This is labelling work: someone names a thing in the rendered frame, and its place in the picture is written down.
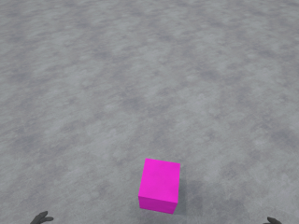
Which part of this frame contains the robot left hand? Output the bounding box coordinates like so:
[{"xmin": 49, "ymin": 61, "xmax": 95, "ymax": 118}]
[{"xmin": 30, "ymin": 211, "xmax": 54, "ymax": 224}]

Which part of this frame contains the carton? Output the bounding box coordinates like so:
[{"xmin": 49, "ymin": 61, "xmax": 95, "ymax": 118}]
[{"xmin": 138, "ymin": 158, "xmax": 180, "ymax": 215}]

